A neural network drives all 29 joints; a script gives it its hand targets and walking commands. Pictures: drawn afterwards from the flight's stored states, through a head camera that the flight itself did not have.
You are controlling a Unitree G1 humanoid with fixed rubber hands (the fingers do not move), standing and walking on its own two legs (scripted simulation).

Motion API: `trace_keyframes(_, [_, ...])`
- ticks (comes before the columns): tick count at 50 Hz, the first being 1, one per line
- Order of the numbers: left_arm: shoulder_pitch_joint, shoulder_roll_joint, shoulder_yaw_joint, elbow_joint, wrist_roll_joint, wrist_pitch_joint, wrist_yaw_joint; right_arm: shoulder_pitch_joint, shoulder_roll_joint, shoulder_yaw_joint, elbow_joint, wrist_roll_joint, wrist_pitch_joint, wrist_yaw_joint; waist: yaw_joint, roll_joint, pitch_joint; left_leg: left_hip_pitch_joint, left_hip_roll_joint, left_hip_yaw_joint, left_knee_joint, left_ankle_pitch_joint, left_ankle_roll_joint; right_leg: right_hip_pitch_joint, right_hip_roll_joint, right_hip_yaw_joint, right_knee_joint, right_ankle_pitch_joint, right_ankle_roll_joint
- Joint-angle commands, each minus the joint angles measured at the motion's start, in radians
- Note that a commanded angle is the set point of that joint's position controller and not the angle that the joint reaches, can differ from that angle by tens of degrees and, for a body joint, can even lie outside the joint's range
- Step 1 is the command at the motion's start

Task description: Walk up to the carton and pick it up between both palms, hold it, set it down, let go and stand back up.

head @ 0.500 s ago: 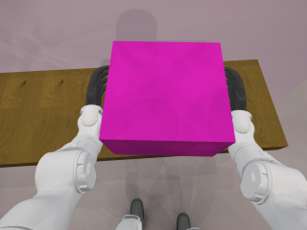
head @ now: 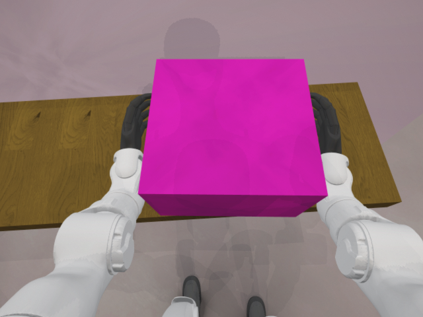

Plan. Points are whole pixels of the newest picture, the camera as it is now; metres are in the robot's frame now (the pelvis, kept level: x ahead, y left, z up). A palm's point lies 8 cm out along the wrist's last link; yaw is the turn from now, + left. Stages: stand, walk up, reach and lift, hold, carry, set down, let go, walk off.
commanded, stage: reach and lift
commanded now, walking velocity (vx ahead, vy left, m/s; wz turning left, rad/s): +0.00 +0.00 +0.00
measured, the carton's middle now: (228, 141) +0.44 +0.02 -0.01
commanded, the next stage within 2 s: none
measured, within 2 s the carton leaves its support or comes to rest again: leaves its support in 0.40 s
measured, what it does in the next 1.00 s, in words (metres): stands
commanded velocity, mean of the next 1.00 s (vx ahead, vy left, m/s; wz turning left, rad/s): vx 0.00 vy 0.00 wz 0.00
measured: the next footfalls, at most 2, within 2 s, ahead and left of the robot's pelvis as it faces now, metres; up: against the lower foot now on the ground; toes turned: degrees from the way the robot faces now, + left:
none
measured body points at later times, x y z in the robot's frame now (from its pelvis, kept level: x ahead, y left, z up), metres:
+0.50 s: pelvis +0.00 +0.00 +0.00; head +0.10 +0.00 +0.44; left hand +0.40 +0.20 +0.01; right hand +0.42 -0.17 +0.02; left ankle +0.04 +0.12 -0.72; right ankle -0.02 -0.13 -0.72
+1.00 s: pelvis -0.02 +0.00 +0.02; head -0.02 +0.00 +0.47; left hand +0.40 +0.21 +0.14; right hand +0.41 -0.16 +0.15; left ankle +0.04 +0.12 -0.72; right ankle -0.02 -0.13 -0.72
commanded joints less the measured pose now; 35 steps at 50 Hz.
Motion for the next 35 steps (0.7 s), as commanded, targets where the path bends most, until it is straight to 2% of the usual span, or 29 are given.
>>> trace_keyframes(1, [-0.349, -0.584, -0.243, -0.083, 0.135, -0.015, -0.149, -0.379, 0.569, 0.29, -0.026, -0.177, 0.007, 0.184, -0.005, 0.006, -0.754, 0.695, -0.07, 0.018, 0.1, 0.468, -0.043, 0.229, 0.073, -0.07, 0.045, 0.558, 0.034])
trace_keyframes(9, [-0.318, -0.613, -0.322, -0.175, 0.071, 0.012, -0.141, -0.353, 0.612, 0.394, -0.151, -0.086, 0.07, 0.177, -0.015, 0.008, -0.778, 0.713, -0.077, -0.008, 0.109, 0.464, -0.034, 0.278, 0.079, -0.05, 0.053, 0.568, 0.045])
trace_keyframes(16, [-0.34, -0.65, -0.395, -0.298, 0.013, 0.04, -0.129, -0.354, 0.663, 0.486, -0.315, -0.017, 0.138, 0.17, -0.025, 0.005, -0.794, 0.726, -0.082, -0.024, 0.107, 0.431, -0.031, 0.323, 0.079, -0.027, 0.056, 0.529, 0.048])
trace_keyframes(21, [-0.385, -0.704, -0.46, -0.439, -0.025, 0.07, -0.117, -0.368, 0.721, 0.569, -0.487, 0.032, 0.201, 0.163, -0.033, 0.004, -0.814, 0.75, -0.085, -0.036, 0.103, 0.423, -0.035, 0.357, 0.075, -0.005, 0.057, 0.504, 0.049])
trace_keyframes(27, [-0.466, -0.78, -0.546, -0.682, -0.07, 0.127, -0.097, -0.382, 0.801, 0.681, -0.727, 0.094, 0.289, 0.152, -0.041, 0.01, -0.831, 0.79, -0.088, -0.055, 0.086, 0.413, -0.042, 0.38, 0.068, 0.027, 0.047, 0.447, 0.039])
trace_keyframes(35, [-0.595, -0.786, -0.609, -0.899, -0.131, 0.268, -0.077, -0.413, 0.849, 0.757, -0.915, 0.167, 0.478, 0.137, -0.043, 0.006, -0.745, 0.845, -0.095, -0.076, 0.022, 0.254, -0.019, 0.361, 0.036, 0.049, -0.023, 0.206, 0.01])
